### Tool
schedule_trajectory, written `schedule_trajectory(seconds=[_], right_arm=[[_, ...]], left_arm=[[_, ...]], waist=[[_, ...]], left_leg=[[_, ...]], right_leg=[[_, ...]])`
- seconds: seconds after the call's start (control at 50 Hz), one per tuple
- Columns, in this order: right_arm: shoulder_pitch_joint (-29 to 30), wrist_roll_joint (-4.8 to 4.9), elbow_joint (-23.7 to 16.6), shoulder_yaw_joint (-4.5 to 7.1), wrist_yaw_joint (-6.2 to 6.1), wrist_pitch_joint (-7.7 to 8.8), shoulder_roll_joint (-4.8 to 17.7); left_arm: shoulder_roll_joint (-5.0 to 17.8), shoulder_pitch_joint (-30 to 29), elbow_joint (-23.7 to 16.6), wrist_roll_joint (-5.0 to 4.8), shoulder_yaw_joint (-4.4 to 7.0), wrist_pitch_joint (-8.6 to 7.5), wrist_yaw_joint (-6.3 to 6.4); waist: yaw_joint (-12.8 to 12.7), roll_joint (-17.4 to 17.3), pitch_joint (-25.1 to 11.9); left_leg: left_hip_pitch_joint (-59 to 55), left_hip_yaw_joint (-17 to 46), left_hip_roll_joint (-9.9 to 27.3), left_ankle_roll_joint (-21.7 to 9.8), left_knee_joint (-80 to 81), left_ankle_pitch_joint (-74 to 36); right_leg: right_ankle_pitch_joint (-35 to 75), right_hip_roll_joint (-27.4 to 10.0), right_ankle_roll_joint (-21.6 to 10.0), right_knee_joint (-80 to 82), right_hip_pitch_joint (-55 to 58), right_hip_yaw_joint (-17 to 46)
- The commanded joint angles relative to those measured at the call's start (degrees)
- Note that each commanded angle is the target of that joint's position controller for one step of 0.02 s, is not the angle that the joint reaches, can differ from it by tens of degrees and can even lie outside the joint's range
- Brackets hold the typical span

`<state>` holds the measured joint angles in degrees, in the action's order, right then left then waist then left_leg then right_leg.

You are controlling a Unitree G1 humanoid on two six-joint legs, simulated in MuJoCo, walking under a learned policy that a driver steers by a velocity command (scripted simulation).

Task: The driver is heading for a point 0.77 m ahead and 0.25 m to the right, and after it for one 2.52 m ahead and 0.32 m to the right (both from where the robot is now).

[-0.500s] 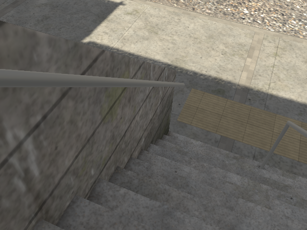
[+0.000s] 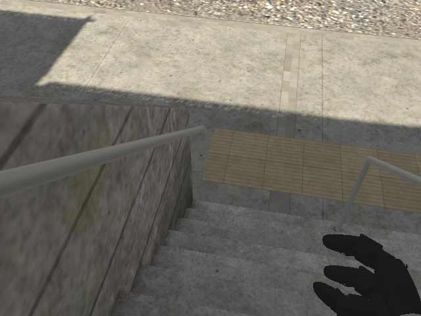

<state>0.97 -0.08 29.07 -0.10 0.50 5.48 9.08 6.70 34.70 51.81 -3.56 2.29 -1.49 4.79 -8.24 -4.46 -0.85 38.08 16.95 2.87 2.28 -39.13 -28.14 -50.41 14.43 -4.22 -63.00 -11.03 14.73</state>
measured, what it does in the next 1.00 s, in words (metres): goes down, turning right: left foot 0.21 m lower, then right foot 0.20 m lower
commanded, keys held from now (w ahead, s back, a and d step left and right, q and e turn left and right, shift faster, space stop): w+e+shift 0.86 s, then w+shift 0.14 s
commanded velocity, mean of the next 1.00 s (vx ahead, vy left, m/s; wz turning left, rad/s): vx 0.97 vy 0.00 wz -0.93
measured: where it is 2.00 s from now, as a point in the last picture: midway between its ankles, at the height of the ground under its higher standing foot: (303, 298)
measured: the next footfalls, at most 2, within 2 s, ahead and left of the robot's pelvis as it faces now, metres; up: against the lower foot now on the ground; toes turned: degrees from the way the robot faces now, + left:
left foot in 0.06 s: +0.15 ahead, +0.19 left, -0.21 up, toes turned -12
right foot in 0.48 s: +0.36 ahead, -0.08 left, -0.41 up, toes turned -26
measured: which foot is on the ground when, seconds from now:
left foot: up 0.00-0.04, down 0.06-0.42, up 0.44-0.76, down 0.78-1.00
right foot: down 0.00-0.06, up 0.08-0.46, down 0.48-0.80, up 0.82-1.00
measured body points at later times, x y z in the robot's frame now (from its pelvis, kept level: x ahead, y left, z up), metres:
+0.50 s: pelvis +0.33 +0.02 -0.30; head +0.31 +0.01 +0.15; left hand +0.54 +0.18 -0.39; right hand +0.22 -0.19 -0.45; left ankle +0.22 +0.19 -0.71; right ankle +0.35 -0.07 -1.01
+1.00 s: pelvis +0.61 -0.05 -0.56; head +0.58 -0.07 -0.11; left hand +0.90 -0.15 -0.59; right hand +0.34 -0.09 -0.71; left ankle +0.61 +0.10 -1.24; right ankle +0.54 -0.22 -0.99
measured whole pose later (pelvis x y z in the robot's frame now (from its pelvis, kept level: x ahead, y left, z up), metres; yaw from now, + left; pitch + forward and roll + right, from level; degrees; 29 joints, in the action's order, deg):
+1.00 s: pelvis +0.61 -0.05 -0.56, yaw -55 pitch -1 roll +2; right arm -34.0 -0.7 55.1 3.2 0.9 1.5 13.2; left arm 8.2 3.1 30.8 -4.5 0.1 -0.6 0.8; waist 4.3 -1.5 -0.1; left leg 9.4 -5.6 -2.4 -1.6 -47.2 37.2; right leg -23.2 1.5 -3.8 -118.1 -70.4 9.2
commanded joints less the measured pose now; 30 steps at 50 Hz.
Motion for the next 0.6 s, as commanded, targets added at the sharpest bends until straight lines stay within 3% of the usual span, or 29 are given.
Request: schedule_trajectory(seconds=[0.02,0.04,0.06,0.08,0.1,0.12,0.14,0.16,0.18,0.2,0.22,0.24,0.26,0.28,0.3,0.32,0.36,0.38,0.4,0.42,0.44,0.46,0.48,0.5,0.52,0.54,0.56,0.58,0.6], right_arm=[[-23.54,1.78,5.17,7.00,1.36,-0.35,12.81],[-39.24,1.56,11.70,8.65,1.21,-0.39,15.48],[-50.99,1.10,15.72,7.98,1.01,0.21,14.03],[-48.27,0.34,17.02,5.47,2.17,0.84,11.07],[-36.94,0.22,16.29,4.03,3.17,1.34,9.48],[-32.91,1.29,15.71,2.61,4.06,1.19,3.37],[-32.04,0.28,18.16,3.04,4.43,0.92,5.19],[-27.83,-0.31,18.52,2.30,4.66,0.95,2.15],[-25.25,0.27,19.11,1.86,3.89,1.44,2.45],[-18.17,-0.62,19.12,2.26,0.95,1.54,5.52],[-17.85,-1.08,19.85,1.89,-1.45,0.95,4.80],[-21.61,-3.51,22.01,2.64,-2.59,0.54,8.29],[-19.37,-2.52,21.02,3.37,-2.92,0.13,12.15],[-20.19,-0.64,19.97,2.55,-3.78,0.38,6.92],[-20.25,0.26,20.08,2.14,-4.98,1.15,6.27],[-23.44,-0.28,21.00,2.14,-5.59,1.27,7.02],[-24.08,-0.18,21.80,2.56,-5.51,1.47,8.71],[-26.46,-0.01,23.68,2.99,-5.10,1.72,9.38],[-22.60,0.02,23.28,4.29,-4.51,2.21,13.40],[-17.13,-0.52,22.89,4.16,-3.80,2.41,13.40],[-16.70,0.24,21.33,4.18,-3.42,1.99,11.08],[-7.46,0.41,18.75,5.81,-3.51,2.46,15.29],[-5.10,-0.10,14.88,5.06,-4.63,1.83,10.32],[-16.48,-1.16,9.45,4.28,-5.06,3.06,6.46],[-21.80,-2.00,8.81,3.71,-4.51,3.55,5.31],[-23.13,-0.09,9.29,4.13,-4.13,3.23,5.57],[-20.60,-0.62,7.45,4.41,-4.38,1.97,5.71],[-16.15,2.18,1.56,3.57,-4.81,0.46,3.68],[-16.38,2.16,5.12,3.88,-3.96,-0.33,5.53]], left_arm=[[10.58,-14.58,-4.83,1.32,3.04,-0.16,0.48],[9.49,-18.17,-3.67,0.52,2.92,-0.74,-1.35],[8.37,-22.46,-6.52,-0.90,2.61,-1.59,-2.17],[-0.81,-8.29,-6.12,0.84,0.96,-1.56,-3.38],[-1.63,2.46,-7.27,0.47,0.27,-1.80,-2.96],[1.16,-0.73,-6.86,0.54,0.55,-0.17,-2.19],[2.31,-4.27,-7.47,0.02,0.66,0.26,-1.75],[3.60,-8.25,-9.02,0.54,0.83,1.50,-1.17],[2.68,-8.89,-10.65,1.00,0.21,1.55,-1.13],[1.67,-10.91,-14.34,0.00,-1.15,2.11,-2.05],[4.03,-14.83,-13.52,-0.71,-0.47,1.81,-1.56],[3.56,-15.02,-11.24,-0.09,-0.09,2.11,-2.70],[4.47,-14.20,-10.96,1.26,0.11,2.99,-2.72],[6.95,-19.19,-13.63,0.94,0.70,2.50,-3.99],[7.19,-23.55,-16.64,1.64,0.23,1.72,-5.37],[5.64,-27.67,-18.58,2.55,-0.18,1.54,-6.68],[5.11,-29.08,-21.33,1.86,-0.43,1.57,-7.57],[6.75,-26.31,-19.32,1.65,0.29,1.38,-7.66],[10.48,-18.38,-16.95,0.94,1.74,1.96,-7.16],[14.84,-8.81,-13.01,0.38,3.54,2.57,-6.67],[17.13,0.26,-9.89,1.53,4.79,2.53,-6.39],[17.35,16.31,-4.64,2.64,5.40,2.10,-5.92],[10.78,12.58,-2.96,2.92,2.94,1.89,-5.87],[9.68,1.95,-5.79,3.46,0.62,-0.69,-6.44],[9.29,-5.70,-8.42,3.08,1.18,-0.67,-6.61],[7.94,-9.23,-9.06,4.00,0.92,-1.34,-7.04],[9.69,-18.81,-13.47,2.05,1.74,-1.29,-6.15],[13.21,-31.01,-16.66,2.21,1.98,-0.93,-3.63],[12.57,-29.01,-17.29,4.25,1.99,-1.97,-2.34]], waist=[[15.99,13.93,-2.50],[24.13,15.66,-7.59],[30.50,9.27,-5.12],[21.14,-20.89,-3.50],[9.55,-31.78,-3.79],[7.93,-15.08,-2.55],[7.65,-1.17,-0.53],[4.94,7.32,2.65],[3.78,2.12,5.11],[-0.39,-3.09,10.83],[2.15,3.15,14.18],[2.19,5.33,9.63],[2.05,3.79,9.64],[3.94,5.67,10.91],[4.94,4.94,11.87],[6.47,6.23,11.70],[6.78,2.44,10.96],[7.12,0.79,8.53],[2.68,-5.10,5.31],[-1.41,-6.62,1.02],[-3.90,-0.54,-0.03],[-15.64,11.98,0.23],[-15.08,27.86,8.97],[2.16,31.23,6.19],[7.11,18.00,-0.68],[10.32,3.12,-3.16],[15.13,-5.84,-0.57],[21.59,4.15,5.56],[19.04,-3.79,1.55]], left_leg=[[-35.73,-6.77,-1.60,-0.13,1.62,-3.66],[-50.65,-5.59,2.84,0.57,3.02,-6.32],[-58.83,0.44,8.64,-1.54,11.04,-4.10],[-67.56,-2.52,8.97,-0.23,-6.51,-26.72],[-62.16,5.01,14.61,-3.41,-6.80,-40.69],[-55.81,3.45,14.92,-4.46,-3.29,-25.91],[-46.60,5.37,16.53,-8.32,-0.73,-8.95],[-31.53,3.87,13.82,-9.41,2.30,14.84],[-23.22,6.06,17.30,-11.14,-0.95,9.27],[-5.95,11.80,21.12,-11.98,4.89,23.18],[2.16,8.05,16.45,-10.57,3.70,34.61],[1.57,7.42,14.42,-10.63,2.75,41.10],[-0.42,5.92,15.61,-10.31,0.90,37.37],[-7.64,-0.09,10.72,-5.92,-3.79,45.74],[-6.88,-7.24,8.23,-3.83,-6.40,51.78],[-3.37,-10.09,7.76,-3.94,-6.74,53.00],[-6.43,-14.06,7.38,-4.23,-11.63,42.72],[-8.89,-14.51,8.00,-4.75,-15.54,40.70],[-8.70,-13.94,10.55,-5.46,-23.81,35.69],[-8.69,-16.84,10.31,-3.76,-33.25,19.33],[-4.96,-22.83,7.13,-0.29,-48.48,6.15],[10.10,-25.77,2.18,2.15,-84.15,23.62],[18.30,-27.97,-5.45,1.87,-101.71,59.85],[30.79,-13.33,-3.30,1.15,-84.96,66.33],[26.66,-8.95,-0.70,0.42,-74.45,64.94],[21.45,-8.57,0.14,-2.89,-64.44,53.39],[12.55,-11.56,-0.86,-2.36,-49.29,49.97],[4.39,-9.64,2.63,1.61,-26.07,48.43],[-13.66,-11.12,0.62,3.40,-28.79,31.94]], right_leg=[[38.33,-3.55,-5.87,-7.33,-16.65,13.31],[48.43,-3.20,-3.15,-24.90,-20.59,10.98],[31.97,1.90,1.70,-52.41,-29.32,8.78],[-1.34,6.79,0.28,-71.80,-50.43,10.37],[1.59,-0.37,-0.53,-67.01,-57.67,7.74],[9.22,-6.47,-0.55,-57.79,-58.96,1.96],[15.83,-9.74,-1.38,-56.07,-57.78,-1.96],[27.36,-15.21,-3.33,-51.05,-56.75,-5.62],[31.31,-17.32,-2.29,-50.46,-56.73,-2.22],[41.26,-19.57,0.23,-30.06,-51.87,1.39],[49.60,-19.77,2.39,-20.40,-45.48,2.08],[56.51,-17.93,2.12,-24.01,-39.89,-1.63],[54.46,-16.08,2.12,-25.99,-40.17,-5.07],[69.08,-17.73,-0.17,-12.14,-47.20,1.53],[83.93,-16.45,-0.59,1.61,-43.36,-0.38],[91.76,-14.59,-0.54,5.49,-35.72,-4.77],[89.48,-13.97,-0.78,12.65,-29.42,-9.39],[90.07,-14.50,-1.01,11.10,-25.95,-10.54],[86.72,-14.71,-1.02,4.52,-19.70,-14.91],[79.72,-13.49,-1.55,4.25,-8.86,-19.99],[70.73,-12.77,-3.95,16.32,4.49,-22.18],[73.86,-15.09,-10.30,24.94,24.40,-19.73],[72.15,-14.57,-13.15,39.09,18.69,-17.65],[84.72,-14.66,-14.81,21.12,22.18,1.56],[79.65,-19.52,-17.96,20.27,17.33,9.64],[65.22,-19.35,-15.23,20.25,7.44,7.94],[62.38,-17.73,-14.92,24.33,-10.00,8.32],[53.28,-28.35,-17.63,27.63,-32.32,20.94],[53.18,-24.69,-18.18,24.01,-41.77,22.57]])
Velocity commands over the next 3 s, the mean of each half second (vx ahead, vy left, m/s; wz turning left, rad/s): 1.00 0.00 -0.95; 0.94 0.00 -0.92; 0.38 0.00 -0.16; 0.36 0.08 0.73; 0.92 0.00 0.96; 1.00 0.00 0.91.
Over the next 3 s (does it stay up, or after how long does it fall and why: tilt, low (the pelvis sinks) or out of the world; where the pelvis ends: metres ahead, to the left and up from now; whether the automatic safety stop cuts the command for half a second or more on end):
stays up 1.57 -0.32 -1.39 its command is cut before an obstacle after 0.9 s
